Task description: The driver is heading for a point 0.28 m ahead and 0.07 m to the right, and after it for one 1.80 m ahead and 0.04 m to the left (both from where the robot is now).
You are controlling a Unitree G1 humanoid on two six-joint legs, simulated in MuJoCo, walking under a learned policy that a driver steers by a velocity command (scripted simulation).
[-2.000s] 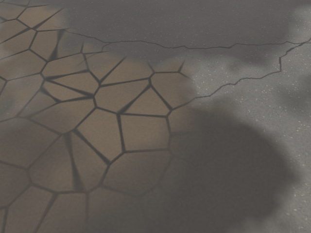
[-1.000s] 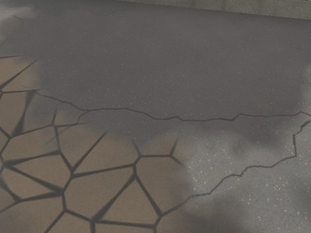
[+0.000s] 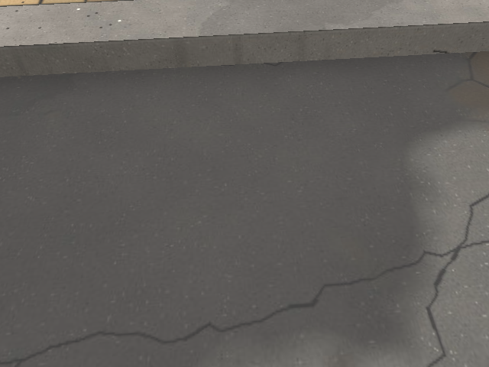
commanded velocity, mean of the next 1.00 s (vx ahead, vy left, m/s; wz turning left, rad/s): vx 0.16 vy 0.00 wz -0.33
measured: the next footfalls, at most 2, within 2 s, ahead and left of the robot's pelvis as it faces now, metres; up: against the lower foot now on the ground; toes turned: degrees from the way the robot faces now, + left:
left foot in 0.34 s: +0.36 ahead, +0.09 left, +0.00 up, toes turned -14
right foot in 0.78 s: +0.20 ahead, -0.09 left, +0.00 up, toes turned -22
